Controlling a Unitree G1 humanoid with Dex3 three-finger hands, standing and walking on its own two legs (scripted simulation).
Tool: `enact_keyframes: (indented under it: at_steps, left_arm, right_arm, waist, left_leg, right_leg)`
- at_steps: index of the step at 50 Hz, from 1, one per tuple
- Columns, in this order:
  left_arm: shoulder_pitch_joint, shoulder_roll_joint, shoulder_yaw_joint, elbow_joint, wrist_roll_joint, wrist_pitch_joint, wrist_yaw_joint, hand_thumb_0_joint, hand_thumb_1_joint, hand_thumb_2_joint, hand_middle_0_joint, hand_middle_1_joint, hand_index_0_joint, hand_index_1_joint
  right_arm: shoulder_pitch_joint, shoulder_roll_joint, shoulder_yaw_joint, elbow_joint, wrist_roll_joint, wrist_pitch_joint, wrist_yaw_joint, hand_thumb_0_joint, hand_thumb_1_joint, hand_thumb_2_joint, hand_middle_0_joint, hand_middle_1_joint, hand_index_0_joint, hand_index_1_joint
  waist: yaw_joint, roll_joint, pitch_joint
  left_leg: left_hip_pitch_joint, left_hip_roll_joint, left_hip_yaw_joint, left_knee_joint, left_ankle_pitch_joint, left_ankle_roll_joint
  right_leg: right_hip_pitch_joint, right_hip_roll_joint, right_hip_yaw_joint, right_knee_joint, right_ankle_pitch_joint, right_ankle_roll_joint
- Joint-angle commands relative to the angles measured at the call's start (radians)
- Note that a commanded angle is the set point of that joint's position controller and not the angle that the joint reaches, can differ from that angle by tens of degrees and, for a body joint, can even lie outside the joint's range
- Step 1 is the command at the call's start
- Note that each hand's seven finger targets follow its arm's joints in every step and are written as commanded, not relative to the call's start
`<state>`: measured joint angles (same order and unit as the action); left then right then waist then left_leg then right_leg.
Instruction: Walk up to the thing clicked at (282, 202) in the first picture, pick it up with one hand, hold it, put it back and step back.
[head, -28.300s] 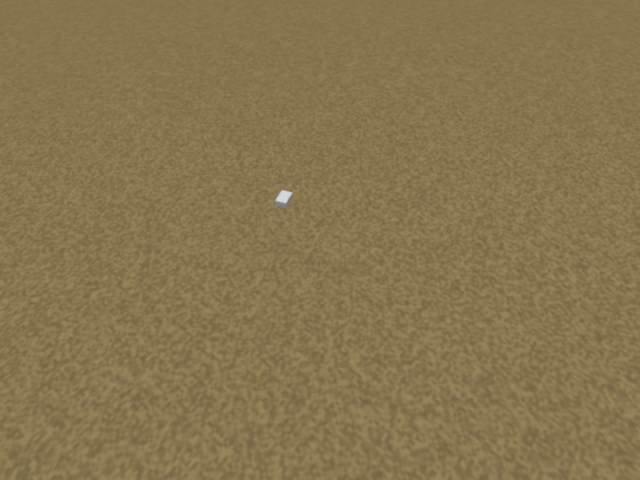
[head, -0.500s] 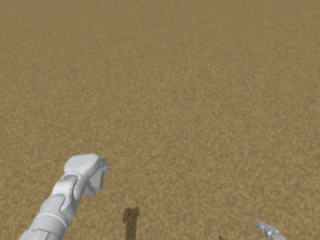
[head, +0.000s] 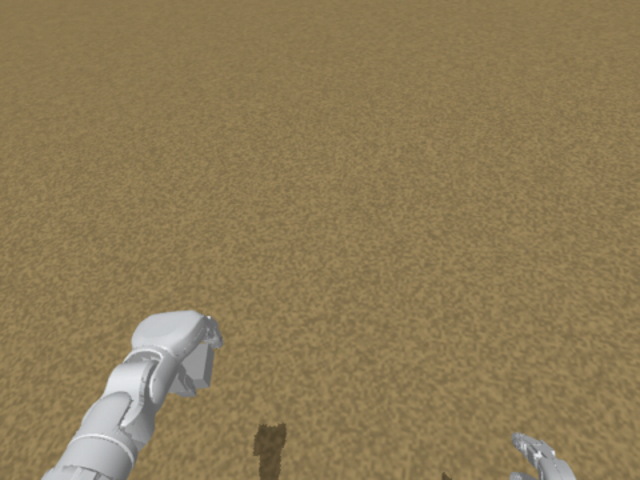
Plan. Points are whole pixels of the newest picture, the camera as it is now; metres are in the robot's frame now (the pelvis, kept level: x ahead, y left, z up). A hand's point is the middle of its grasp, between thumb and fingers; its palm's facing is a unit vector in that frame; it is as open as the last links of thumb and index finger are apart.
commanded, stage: hold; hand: left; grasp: from above
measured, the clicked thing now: (182, 367) +0.31 +0.24 -0.07
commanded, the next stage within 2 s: crouch in 0.76 s
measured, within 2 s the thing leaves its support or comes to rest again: neither
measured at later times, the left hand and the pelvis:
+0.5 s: hand (173, 371) +0.28 +0.23 -0.02, palm faces -0.44 -0.07 -0.89, open 8.1 cm; pelvis +0.00 +0.00 +0.00, yaw +0 degrees
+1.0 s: hand (171, 365) +0.29 +0.23 -0.03, palm faces -0.44 -0.07 -0.89, open 8.1 cm; pelvis +0.00 +0.00 +0.01, yaw +0 degrees
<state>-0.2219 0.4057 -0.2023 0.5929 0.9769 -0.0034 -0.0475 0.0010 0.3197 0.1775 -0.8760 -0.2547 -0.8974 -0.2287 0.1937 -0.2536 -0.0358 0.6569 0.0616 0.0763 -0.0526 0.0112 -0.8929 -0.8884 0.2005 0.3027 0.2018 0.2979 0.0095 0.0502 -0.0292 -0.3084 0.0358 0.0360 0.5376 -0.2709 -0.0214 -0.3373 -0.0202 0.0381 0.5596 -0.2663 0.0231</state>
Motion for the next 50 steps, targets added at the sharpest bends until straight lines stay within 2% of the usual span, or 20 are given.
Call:
enact_keyframes:
  at_steps: [1, 6, 9, 19, 20, 21, 23, 25, 27, 29, 31, 33, 36, 38, 40, 42, 43, 44, 46, 50]
  left_arm:
    - [-0.305, 0.214, 0.103, -0.213, 0.005, -0.005, 0.029, 0.0, 0.774, 0.334, -1.084, -0.34, -1.123, -0.3]
    - [-0.315, 0.217, 0.103, -0.205, 0.004, -0.003, 0.029, 0.0, 0.774, 0.352, -1.095, -0.337, -1.129, -0.301]
    - [-0.293, 0.224, 0.11, -0.208, -0.002, -0.005, 0.018, 0.0, 0.778, 0.346, -1.101, -0.325, -1.135, -0.291]
    - [-0.277, 0.22, 0.109, -0.246, -0.005, -0.014, -0.005, 0.0, 0.775, 0.349, -1.096, -0.336, -1.131, -0.301]
    - [-0.277, 0.222, 0.11, -0.249, -0.005, -0.017, -0.004, 0.0, 0.761, 0.353, -1.085, -0.339, -1.12, -0.304]
    - [-0.262, 0.234, 0.125, -0.25, -0.004, -0.016, -0.001, 0.0, 0.776, 0.338, -1.09, -0.344, -1.128, -0.305]
    - [-0.281, 0.217, 0.109, -0.244, -0.004, -0.015, 0.002, 0.0, 0.774, 0.351, -1.092, -0.343, -1.127, -0.307]
    - [-0.292, 0.232, 0.118, -0.229, 0.004, -0.018, 0.007, 0.0, 0.773, 0.351, -1.093, -0.339, -1.128, -0.303]
    - [-0.298, 0.243, 0.13, -0.23, 0.002, -0.023, 0.012, 0.0, 0.754, 0.376, -1.086, -0.346, -1.116, -0.315]
    - [-0.311, 0.231, 0.116, -0.237, 0.006, -0.026, 0.016, 0.0, 0.758, 0.372, -1.092, -0.341, -1.122, -0.311]
    - [-0.32, 0.244, 0.133, -0.225, 0.001, -0.027, 0.026, 0.0, 0.764, 0.392, -1.089, -0.378, -1.123, -0.344]
    - [-0.281, 0.211, 0.108, -0.202, 0.008, -0.023, 0.024, 0.0, 0.758, 0.384, -1.094, -0.351, -1.123, -0.322]
    - [-0.304, 0.254, 0.139, -0.206, 0.006, -0.023, 0.025, 0.0, 0.779, 0.393, -1.118, -0.346, -1.144, -0.32]
    - [-0.296, 0.221, 0.108, -0.208, 0.008, -0.022, 0.021, 0.0, 0.765, 0.401, -1.104, -0.351, -1.13, -0.326]
    - [-0.304, 0.224, 0.112, -0.184, 0.0, -0.022, 0.019, 0.0, 0.777, 0.376, -1.097, -0.364, -1.132, -0.328]
    - [-0.316, 0.223, 0.108, -0.208, -0.002, -0.025, 0.018, 0.0, 0.777, 0.376, -1.109, -0.34, -1.138, -0.311]
    - [-0.293, 0.229, 0.12, -0.183, 0.001, -0.024, 0.017, 0.0, 0.828, 0.296, -1.094, -0.393, -1.165, -0.319]
    - [-0.279, 0.237, 0.131, -0.191, 0.001, -0.025, 0.019, 0.0, 0.748, 0.267, -1.014, -0.359, -1.085, -0.307]
    - [-0.267, 0.21, 0.103, -0.185, 0.007, -0.029, 0.018, 0.0, 0.745, 0.277, -1.063, -0.322, -1.103, -0.283]
    - [-0.248, 0.21, 0.118, -0.145, 0.015, -0.046, 0.043, 0.0, 0.767, 0.279, -1.083, -0.31, -1.12, -0.273]
  right_arm:
    - [-0.087, -0.121, -0.035, -0.136, 0.005, -0.041, -0.012, 0.0, -0.892, -0.895, 0.2, 0.3, 0.2, 0.3]
    - [-0.098, -0.122, -0.034, -0.136, 0.006, -0.037, -0.015, 0.0, -0.891, -0.895, 0.2, 0.299, 0.2, 0.299]
    - [-0.114, -0.117, -0.031, -0.141, 0.008, -0.035, -0.017, 0.0, -0.892, -0.895, 0.2, 0.3, 0.2, 0.3]
    - [-0.123, -0.113, -0.026, -0.155, 0.01, -0.031, -0.02, 0.0, -0.894, -0.896, 0.2, 0.3, 0.2, 0.3]
    - [-0.119, -0.116, -0.026, -0.154, 0.009, -0.031, -0.02, 0.0, -0.893, -0.896, 0.2, 0.3, 0.2, 0.3]
    - [-0.126, -0.115, -0.025, -0.155, 0.01, -0.03, -0.022, 0.0, -0.892, -0.896, 0.2, 0.3, 0.2, 0.3]
    - [-0.124, -0.113, -0.024, -0.153, 0.009, -0.03, -0.021, 0.0, -0.892, -0.896, 0.2, 0.299, 0.2, 0.299]
    - [-0.12, -0.117, -0.025, -0.149, 0.01, -0.03, -0.021, 0.0, -0.891, -0.896, 0.2, 0.3, 0.2, 0.299]
    - [-0.117, -0.116, -0.026, -0.146, 0.01, -0.03, -0.021, 0.0, -0.893, -0.896, 0.2, 0.3, 0.2, 0.3]
    - [-0.119, -0.116, -0.028, -0.144, 0.008, -0.03, -0.022, 0.0, -0.893, -0.896, 0.2, 0.3, 0.2, 0.3]
    - [-0.117, -0.118, -0.028, -0.137, 0.007, -0.031, -0.023, 0.0, -0.894, -0.897, 0.2, 0.3, 0.2, 0.3]
    - [-0.114, -0.115, -0.03, -0.139, 0.007, -0.03, -0.022, 0.0, -0.894, -0.896, 0.2, 0.3, 0.2, 0.3]
    - [-0.11, -0.118, -0.033, -0.134, 0.008, -0.027, -0.022, 0.0, -0.895, -0.897, 0.2, 0.3, 0.199, 0.3]
    - [-0.108, -0.117, -0.034, -0.134, 0.008, -0.024, -0.02, 0.0, -0.894, -0.897, 0.2, 0.3, 0.2, 0.3]
    - [-0.101, -0.119, -0.031, -0.132, 0.008, -0.023, -0.022, 0.0, -0.893, -0.896, 0.2, 0.299, 0.2, 0.299]
    - [-0.102, -0.12, -0.033, -0.137, 0.009, -0.023, -0.021, 0.0, -0.893, -0.896, 0.2, 0.3, 0.2, 0.3]
    - [-0.101, -0.117, -0.033, -0.136, 0.01, -0.023, -0.021, 0.0, -0.915, -0.908, 0.2, 0.3, 0.2, 0.3]
    - [-0.105, -0.118, -0.034, -0.139, 0.01, -0.022, -0.021, 0.0, -0.878, -0.894, 0.201, 0.301, 0.201, 0.301]
    - [-0.102, -0.118, -0.034, -0.145, 0.011, -0.021, -0.02, 0.0, -0.883, -0.895, 0.2, 0.3, 0.2, 0.3]
    - [-0.095, -0.115, -0.034, -0.143, 0.009, -0.013, -0.02, 0.0, -0.882, -0.895, 0.2, 0.3, 0.2, 0.3]
  waist:
    - [0.002, -0.046, -0.25]
    - [-0.001, -0.038, -0.233]
    - [0.015, -0.037, -0.208]
    - [0.008, -0.037, -0.205]
    - [0.005, -0.052, -0.21]
    - [0.02, -0.044, -0.203]
    - [0.005, -0.033, -0.189]
    - [0.002, -0.043, -0.186]
    - [0.01, -0.024, -0.206]
    - [0.007, -0.027, -0.217]
    - [0.012, -0.013, -0.217]
    - [0.005, -0.028, -0.215]
    - [0.016, -0.024, -0.217]
    - [0.01, -0.024, -0.228]
    - [-0.001, -0.047, -0.211]
    - [0.006, -0.024, -0.21]
    - [0.013, -0.028, -0.207]
    - [0.021, -0.027, -0.213]
    - [0.008, -0.034, -0.21]
    - [0.003, -0.064, -0.178]
  left_leg:
    - [0.136, -0.05, 0.017, -0.061, 0.223, 0.037]
    - [0.149, -0.046, 0.016, -0.077, 0.23, 0.034]
    - [0.145, -0.05, 0.018, -0.09, 0.204, 0.035]
    - [0.166, -0.052, 0.02, -0.104, 0.202, 0.036]
    - [0.17, -0.048, 0.017, -0.105, 0.207, 0.036]
    - [0.163, -0.048, 0.015, -0.109, 0.21, 0.034]
    - [0.161, -0.046, 0.016, -0.113, 0.193, 0.033]
    - [0.163, -0.047, 0.017, -0.114, 0.18, 0.036]
    - [0.167, -0.047, 0.014, -0.114, 0.203, 0.032]
    - [0.18, -0.048, 0.014, -0.11, 0.22, 0.032]
    - [0.175, -0.047, 0.013, -0.113, 0.22, 0.029]
    - [0.182, -0.046, 0.015, -0.11, 0.23, 0.031]
    - [0.173, -0.047, 0.015, -0.108, 0.249, 0.031]
    - [0.187, -0.048, 0.018, -0.11, 0.263, 0.032]
    - [0.178, -0.045, 0.015, -0.109, 0.252, 0.034]
    - [0.18, -0.046, 0.016, -0.117, 0.234, 0.031]
    - [0.172, -0.044, 0.016, -0.117, 0.237, 0.03]
    - [0.173, -0.044, 0.013, -0.119, 0.245, 0.029]
    - [0.175, -0.042, 0.016, -0.113, 0.266, 0.029]
    - [0.145, -0.05, 0.017, -0.099, 0.244, 0.034]
  right_leg:
    - [0.086, 0.041, -0.026, -0.093, 0.189, -0.017]
    - [0.085, 0.045, -0.031, -0.104, 0.19, -0.02]
    - [0.091, 0.042, -0.032, -0.123, 0.16, -0.02]
    - [0.096, 0.04, -0.029, -0.137, 0.158, -0.02]
    - [0.103, 0.043, -0.032, -0.136, 0.161, -0.02]
    - [0.107, 0.044, -0.036, -0.136, 0.158, -0.023]
    - [0.091, 0.046, -0.035, -0.137, 0.144, -0.025]
    - [0.091, 0.043, -0.031, -0.142, 0.136, -0.023]
    - [0.103, 0.044, -0.034, -0.134, 0.152, -0.026]
    - [0.109, 0.044, -0.034, -0.135, 0.168, -0.025]
    - [0.111, 0.046, -0.034, -0.135, 0.168, -0.027]
    - [0.11, 0.045, -0.036, -0.134, 0.18, -0.026]
    - [0.126, 0.044, -0.038, -0.138, 0.198, -0.025]
    - [0.13, 0.042, -0.033, -0.134, 0.216, -0.027]
    - [0.115, 0.045, -0.038, -0.14, 0.208, -0.022]
    - [0.115, 0.044, -0.036, -0.143, 0.187, -0.027]
    - [0.121, 0.045, -0.04, -0.142, 0.185, -0.028]
    - [0.129, 0.046, -0.041, -0.139, 0.189, -0.029]
    - [0.123, 0.047, -0.04, -0.129, 0.213, -0.03]
    - [0.091, 0.041, -0.038, -0.133, 0.199, -0.025]
